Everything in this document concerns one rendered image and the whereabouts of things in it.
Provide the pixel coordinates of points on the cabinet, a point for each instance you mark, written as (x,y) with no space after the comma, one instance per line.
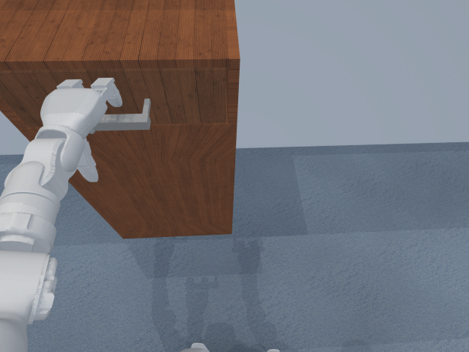
(173,179)

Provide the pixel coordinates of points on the left robot upper arm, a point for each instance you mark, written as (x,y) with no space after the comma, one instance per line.
(27,287)

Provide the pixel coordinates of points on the drawer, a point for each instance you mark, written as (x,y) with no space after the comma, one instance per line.
(177,95)

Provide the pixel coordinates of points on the handle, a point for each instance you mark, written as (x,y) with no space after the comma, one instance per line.
(125,122)

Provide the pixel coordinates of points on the left robot hand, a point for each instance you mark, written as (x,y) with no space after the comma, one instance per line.
(80,109)

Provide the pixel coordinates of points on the left robot forearm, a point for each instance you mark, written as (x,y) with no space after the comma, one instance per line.
(33,190)

